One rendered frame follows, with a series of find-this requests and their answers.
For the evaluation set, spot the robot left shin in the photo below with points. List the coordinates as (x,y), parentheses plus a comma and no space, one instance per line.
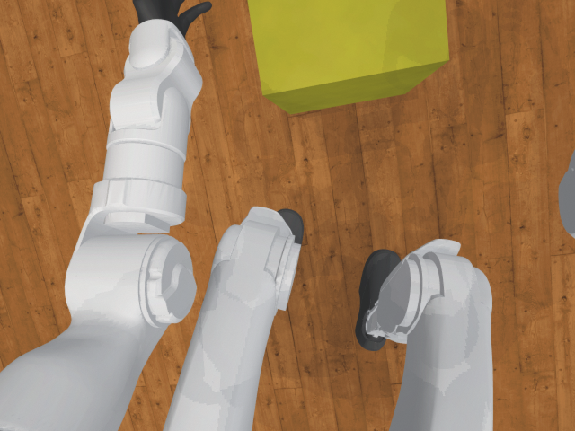
(258,214)

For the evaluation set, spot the left robot thigh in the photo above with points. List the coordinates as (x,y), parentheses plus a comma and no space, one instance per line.
(218,384)

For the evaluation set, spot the left robot hand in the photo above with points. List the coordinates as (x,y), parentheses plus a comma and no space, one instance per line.
(168,10)

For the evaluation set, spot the robot left forearm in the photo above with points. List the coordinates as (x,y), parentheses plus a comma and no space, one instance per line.
(141,190)

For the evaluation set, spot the carton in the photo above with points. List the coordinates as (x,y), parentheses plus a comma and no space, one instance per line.
(317,54)

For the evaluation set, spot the robot left upper arm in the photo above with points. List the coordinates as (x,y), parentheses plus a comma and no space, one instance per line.
(122,291)

